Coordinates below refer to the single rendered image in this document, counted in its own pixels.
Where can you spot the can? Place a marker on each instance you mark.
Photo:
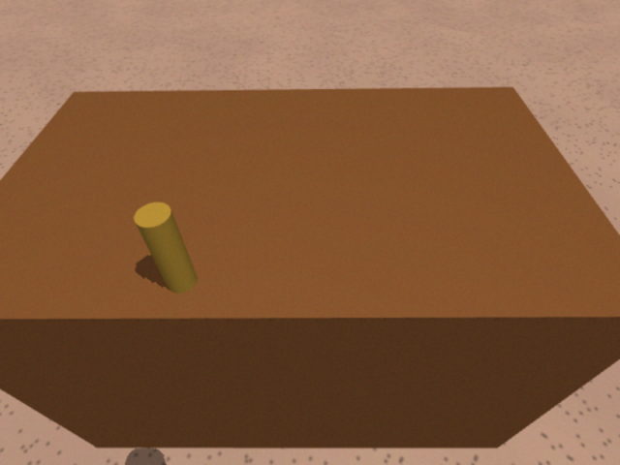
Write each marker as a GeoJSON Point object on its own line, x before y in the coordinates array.
{"type": "Point", "coordinates": [162, 237]}

